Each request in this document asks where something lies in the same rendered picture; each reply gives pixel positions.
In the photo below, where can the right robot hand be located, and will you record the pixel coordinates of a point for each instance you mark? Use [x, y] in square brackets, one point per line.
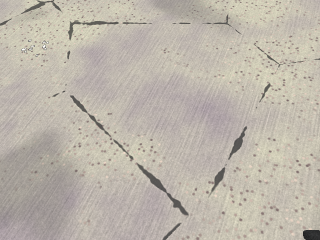
[311, 234]

